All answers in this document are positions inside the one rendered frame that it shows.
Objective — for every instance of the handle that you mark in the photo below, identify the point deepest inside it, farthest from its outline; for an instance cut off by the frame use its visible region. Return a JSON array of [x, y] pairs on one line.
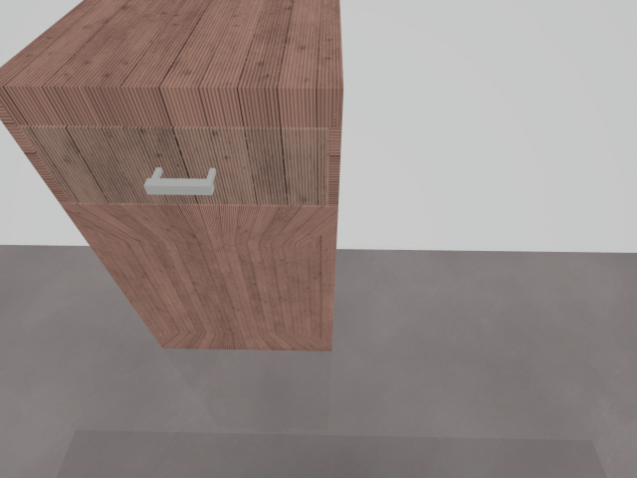
[[179, 186]]

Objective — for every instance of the cabinet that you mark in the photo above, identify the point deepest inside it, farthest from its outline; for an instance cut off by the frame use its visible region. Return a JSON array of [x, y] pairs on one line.
[[200, 276]]

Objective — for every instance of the drawer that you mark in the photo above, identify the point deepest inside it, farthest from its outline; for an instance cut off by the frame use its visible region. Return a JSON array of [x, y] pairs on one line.
[[254, 164]]

